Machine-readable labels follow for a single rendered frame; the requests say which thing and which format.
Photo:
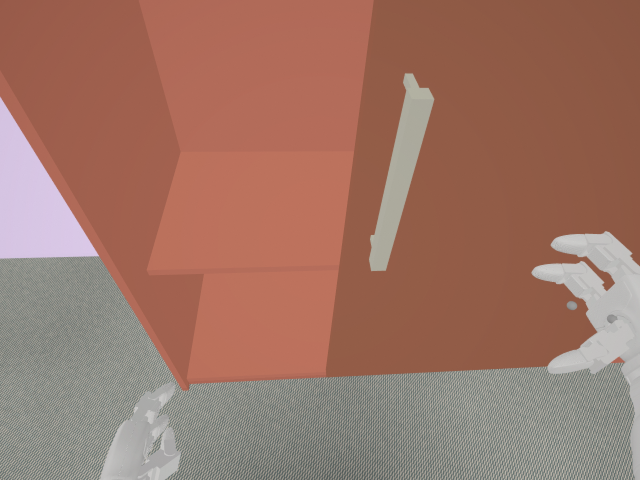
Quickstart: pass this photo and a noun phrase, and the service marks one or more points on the robot left hand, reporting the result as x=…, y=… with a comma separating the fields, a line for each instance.
x=134, y=440

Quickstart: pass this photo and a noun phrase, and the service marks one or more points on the handle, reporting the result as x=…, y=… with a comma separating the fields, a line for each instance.
x=414, y=118

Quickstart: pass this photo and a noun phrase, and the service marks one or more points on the wardrobe door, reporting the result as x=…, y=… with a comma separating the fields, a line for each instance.
x=534, y=134

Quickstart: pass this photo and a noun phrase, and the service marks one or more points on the robot right hand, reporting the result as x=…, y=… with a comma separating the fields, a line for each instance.
x=622, y=337

